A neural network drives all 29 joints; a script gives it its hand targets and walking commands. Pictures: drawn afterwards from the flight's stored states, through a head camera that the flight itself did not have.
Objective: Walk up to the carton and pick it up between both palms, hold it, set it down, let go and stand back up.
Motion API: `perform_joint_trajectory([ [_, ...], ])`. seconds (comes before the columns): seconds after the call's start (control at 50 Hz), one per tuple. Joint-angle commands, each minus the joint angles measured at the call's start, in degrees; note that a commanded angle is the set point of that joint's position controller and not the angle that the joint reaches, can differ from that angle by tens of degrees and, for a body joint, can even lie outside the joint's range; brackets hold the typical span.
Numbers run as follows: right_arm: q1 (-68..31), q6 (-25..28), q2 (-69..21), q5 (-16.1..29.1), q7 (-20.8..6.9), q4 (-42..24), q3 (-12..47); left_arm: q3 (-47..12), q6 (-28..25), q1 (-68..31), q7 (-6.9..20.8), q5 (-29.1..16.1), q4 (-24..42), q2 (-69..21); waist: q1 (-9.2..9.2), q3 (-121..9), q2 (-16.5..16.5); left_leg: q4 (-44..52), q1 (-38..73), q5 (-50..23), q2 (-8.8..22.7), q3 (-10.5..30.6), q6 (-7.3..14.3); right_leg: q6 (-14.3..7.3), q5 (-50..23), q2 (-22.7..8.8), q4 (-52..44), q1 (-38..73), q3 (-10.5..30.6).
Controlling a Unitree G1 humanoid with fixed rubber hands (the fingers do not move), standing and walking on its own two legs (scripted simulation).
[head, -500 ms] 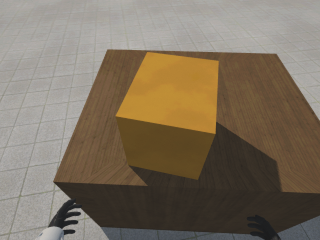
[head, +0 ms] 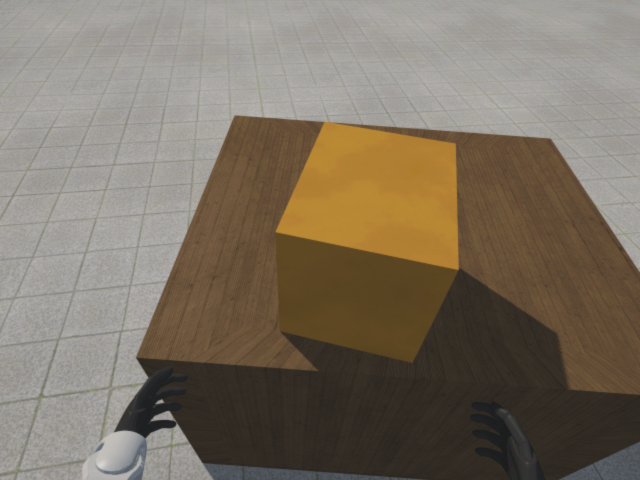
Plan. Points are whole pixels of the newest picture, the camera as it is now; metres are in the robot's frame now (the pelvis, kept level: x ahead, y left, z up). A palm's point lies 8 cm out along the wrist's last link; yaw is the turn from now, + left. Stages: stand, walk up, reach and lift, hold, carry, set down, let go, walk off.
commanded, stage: reach and lift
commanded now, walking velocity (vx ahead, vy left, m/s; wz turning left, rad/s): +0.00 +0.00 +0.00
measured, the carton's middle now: (367, 238) +0.50 -0.08 +0.00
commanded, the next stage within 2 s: none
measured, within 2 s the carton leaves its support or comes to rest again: neither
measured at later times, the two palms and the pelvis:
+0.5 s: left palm (169, 384) +0.26 +0.20 -0.01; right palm (521, 422) +0.20 -0.23 -0.01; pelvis +0.02 -0.02 +0.01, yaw +0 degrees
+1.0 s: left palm (181, 357) +0.29 +0.18 +0.01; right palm (524, 383) +0.24 -0.24 +0.01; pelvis +0.04 -0.02 +0.01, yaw +0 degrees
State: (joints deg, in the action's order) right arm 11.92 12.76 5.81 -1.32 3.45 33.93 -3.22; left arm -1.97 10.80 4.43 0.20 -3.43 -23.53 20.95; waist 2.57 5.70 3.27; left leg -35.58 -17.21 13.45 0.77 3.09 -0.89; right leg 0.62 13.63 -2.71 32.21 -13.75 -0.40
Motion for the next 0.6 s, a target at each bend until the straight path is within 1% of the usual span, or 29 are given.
perform_joint_trajectory([
  [0.0, -7.43, 3.37, 10.89, 6.83, -0.59, -18.06, -7.74, -0.37, -6.63, 0.35, -2.69, -6.15, 19.24, 2.02, -1.87, -13.38, -16.95, 23.62, 3.46, 14.64, 2.95, -3.75, -1.03, -0.06, -0.26, 6.63, -8.14, 14.03, -2.32],
  [0.02, -8.11, 3.53, 10.76, 7.21, -0.61, -18.89, -7.90, -0.96, -6.86, 0.55, -2.54, -7.27, 18.29, 1.99, -1.93, -11.92, -15.15, 23.61, 4.89, 15.42, 2.68, -3.63, -1.09, -0.25, 0.78, 6.25, -9.02, 11.96, -2.35],
  [0.04, -7.85, 3.56, 9.95, 7.42, -0.53, -20.26, -7.14, -0.53, -7.87, -0.69, -2.61, -8.37, 19.43, 3.43, -2.25, -13.35, -13.41, 22.58, 6.99, 13.63, 1.63, -4.24, -1.25, -0.35, 1.64, 5.34, -10.32, 10.77, -1.89],
  [0.06, -6.99, 4.02, 9.46, 7.65, -0.41, -22.52, -6.88, -0.90, -8.57, 0.11, -2.55, -9.59, 19.60, 3.59, -2.31, -13.44, -11.26, 21.92, 8.37, 11.41, 0.96, -4.91, -1.38, -0.54, 2.07, 4.84, -11.34, 9.66, -1.76],
  [0.08, -7.79, 3.86, 9.55, 7.63, -0.40, -23.87, -7.25, -1.03, -9.24, -1.10, -2.31, -10.69, 19.10, 4.37, -2.37, -13.26, -10.28, 21.62, 9.66, 11.64, 0.25, -5.40, -1.38, -0.55, 4.04, 4.48, -12.10, 8.01, -1.64],
  [0.1, -7.21, 3.90, 8.61, 7.88, -0.11, -25.22, -6.89, -1.61, -9.91, -0.60, -2.10, -12.06, 18.91, 4.36, -2.45, -12.94, -8.49, 21.08, 10.67, 9.73, -0.21, -5.51, -1.43, -0.74, 4.11, 3.90, -13.05, 6.90, -1.46],
  [0.12, -7.09, 3.56, 8.41, 7.59, 0.24, -26.39, -6.86, -1.85, -10.67, -1.19, -1.90, -13.04, 19.50, 5.43, -2.31, -13.27, -7.47, 20.39, 12.65, 8.83, -0.86, -6.17, -1.69, -0.90, 5.02, 3.70, -13.61, 5.65, -1.34],
  [0.14, -7.07, 3.40, 7.81, 7.56, 0.68, -27.42, -6.56, -1.65, -11.13, -1.79, -1.54, -13.68, 18.65, 6.07, -2.34, -12.95, -6.63, 19.87, 13.18, 7.39, -1.63, -7.11, -1.59, -0.79, 5.85, 3.45, -14.42, 5.10, -1.11],
  [0.16, -6.08, 3.08, 6.89, 8.11, 0.96, -28.40, -5.82, -1.46, -11.87, -1.94, -1.32, -14.17, 19.24, 7.03, -2.53, -13.69, -7.12, 19.36, 13.12, 6.56, -1.79, -7.00, -1.52, -0.68, 5.24, 3.17, -14.29, 5.30, -0.78],
  [0.18, -5.53, 2.92, 6.53, 8.46, 1.35, -29.13, -5.39, -1.60, -12.45, -2.19, -1.06, -15.15, 19.41, 7.50, -2.66, -14.47, -6.61, 19.31, 13.69, 5.75, -1.90, -7.21, -1.60, -0.41, 5.13, 3.04, -14.46, 5.72, -0.65],
  [0.2, -4.51, 2.48, 5.80, 9.02, 1.70, -29.00, -4.76, -1.72, -12.86, -1.15, -0.47, -15.35, 17.38, 7.87, -2.64, -13.64, -7.07, 18.86, 13.10, 5.36, -2.11, -7.09, -1.31, -0.57, 5.01, 2.71, -14.46, 6.20, -0.13],
  [0.22, -4.10, 2.19, 5.38, 8.83, 2.31, -30.25, -4.46, -1.44, -13.62, -1.89, -0.17, -15.68, 18.15, 9.40, -2.61, -13.92, -6.91, 18.97, 13.39, 5.10, -2.03, -7.24, -1.34, -0.43, 4.72, 2.66, -14.63, 6.65, -0.06],
  [0.24, -2.33, 1.87, 4.33, 9.31, 2.89, -30.22, -3.03, -0.97, -14.10, -1.22, 0.20, -15.74, 18.47, 9.85, -3.35, -13.98, -7.49, 18.56, 12.89, 3.27, -2.25, -7.67, -1.43, -0.18, 3.79, 2.54, -14.34, 7.56, 0.24],
  [0.26, -2.01, 1.34, 3.55, 9.19, 3.40, -30.79, -2.47, -1.26, -14.66, -2.06, 0.65, -15.97, 18.52, 10.29, -2.89, -13.83, -7.28, 18.24, 12.25, 3.35, -2.39, -7.98, -1.21, -0.21, 3.65, 2.41, -14.59, 8.45, 0.79],
  [0.3, -0.26, 0.54, 2.22, 9.38, 4.52, -31.50, -1.09, -0.78, -15.61, -1.64, 1.57, -16.78, 18.15, 10.77, -3.29, -14.40, -5.88, 17.70, 11.25, 2.13, -2.37, -8.14, -0.89, 0.00, 2.39, 2.32, -14.17, 10.18, 1.13],
  [0.32, 0.58, 0.62, 1.23, 9.44, 5.16, -32.87, -0.35, -0.35, -16.12, -1.08, 2.00, -16.36, 19.55, 11.59, -3.05, -14.56, -6.00, 17.27, 11.17, 1.71, -2.16, -8.11, -0.71, 0.23, 1.14, 2.08, -14.23, 10.66, 1.66],
  [0.34, 1.03, 0.36, 0.39, 9.42, 5.65, -33.79, 0.25, -0.15, -16.77, -1.10, 2.36, -16.58, 20.08, 12.06, -3.13, -14.63, -6.39, 16.81, 11.40, 1.46, -1.95, -7.98, -0.68, 0.07, 0.69, 2.16, -13.82, 10.14, 1.75],
  [0.36, 2.18, 0.50, -0.52, 9.62, 6.19, -34.57, 1.34, 0.38, -17.22, 0.05, 2.78, -16.23, 20.47, 12.02, -3.74, -14.88, -6.17, 16.29, 11.18, -0.77, -2.04, -7.82, -0.76, 0.22, -1.41, 2.24, -13.82, 11.26, 1.96],
  [0.4, 1.87, 0.97, -1.56, 10.00, 6.68, -36.66, 2.35, 0.71, -18.47, -0.44, 3.29, -16.90, 21.57, 11.98, -3.54, -15.87, -6.22, 15.39, 11.39, -2.24, -1.95, -7.71, -1.00, 0.06, -3.44, 2.51, -13.14, 11.21, 2.03],
  [0.42, 2.24, 1.67, -1.75, 9.78, 7.11, -38.11, 3.28, 0.82, -18.91, 0.14, 3.54, -17.05, 22.11, 12.58, -3.85, -16.45, -5.87, 14.64, 11.03, -4.11, -1.98, -7.67, -1.03, 0.19, -5.71, 2.44, -12.63, 11.80, 2.05],
  [0.44, 2.69, 2.02, -2.27, 9.92, 7.36, -38.68, 3.73, 1.02, -19.75, 0.24, 3.59, -16.81, 23.35, 12.45, -3.98, -18.14, -6.56, 13.94, 11.32, -5.68, -1.87, -7.76, -1.31, 0.18, -7.73, 2.52, -12.20, 12.40, 2.14],
  [0.46, 4.03, 2.46, -2.79, 10.25, 7.59, -38.87, 5.07, 1.23, -20.28, 1.59, 3.97, -16.18, 22.53, 12.24, -4.23, -17.02, -6.65, 13.60, 11.08, -6.61, -1.93, -7.39, -1.28, 0.29, -9.02, 2.38, -12.01, 12.14, 2.38],
  [0.48, 3.50, 2.81, -2.33, 10.20, 7.74, -38.74, 4.68, 0.94, -20.70, 1.70, 4.10, -16.22, 22.63, 11.78, -3.98, -17.62, -7.36, 13.10, 11.56, -8.07, -1.81, -7.31, -1.75, -0.06, -10.20, 2.77, -11.68, 12.10, 2.24],
  [0.5, 4.01, 3.13, -3.02, 11.04, 7.82, -39.69, 6.07, 1.56, -20.99, 2.10, 4.34, -16.09, 22.94, 12.15, -4.77, -17.73, -7.47, 12.93, 11.64, -8.11, -1.94, -7.27, -1.64, 0.17, -10.22, 2.58, -11.75, 12.10, 2.51],
  [0.52, 4.42, 3.40, -2.12, 10.86, 7.85, -39.16, 5.36, 1.37, -20.87, 4.41, 4.57, -15.89, 21.91, 11.25, -3.98, -16.77, -7.05, 12.85, 11.97, -9.17, -1.59, -7.07, -2.01, -0.15, -11.20, 3.22, -11.69, 11.64, 2.07],
  [0.54, 3.29, 3.44, -1.98, 11.10, 7.95, -40.51, 5.74, 1.53, -21.20, 2.81, 4.54, -16.04, 23.73, 11.98, -4.69, -18.53, -7.39, 12.37, 12.14, -10.05, -1.52, -6.80, -2.13, -0.21, -11.22, 3.21, -11.46, 11.93, 2.23],
  [0.56, 4.00, 3.77, -2.13, 11.35, 7.96, -39.80, 6.51, 1.86, -20.76, 4.11, 4.89, -15.58, 20.96, 11.09, -4.89, -17.83, -7.20, 12.28, 11.68, -9.64, -1.65, -6.96, -1.90, -0.05, -11.02, 3.11, -11.52, 11.62, 2.32],
  [0.58, 2.34, 3.52, -1.29, 11.36, 8.09, -40.49, 6.05, 1.36, -20.63, 3.51, 4.94, -16.14, 21.41, 11.24, -4.76, -17.03, -7.40, 12.54, 11.63, -9.01, -1.45, -6.77, -2.14, -0.40, -10.01, 3.37, -11.57, 11.05, 2.10],
])
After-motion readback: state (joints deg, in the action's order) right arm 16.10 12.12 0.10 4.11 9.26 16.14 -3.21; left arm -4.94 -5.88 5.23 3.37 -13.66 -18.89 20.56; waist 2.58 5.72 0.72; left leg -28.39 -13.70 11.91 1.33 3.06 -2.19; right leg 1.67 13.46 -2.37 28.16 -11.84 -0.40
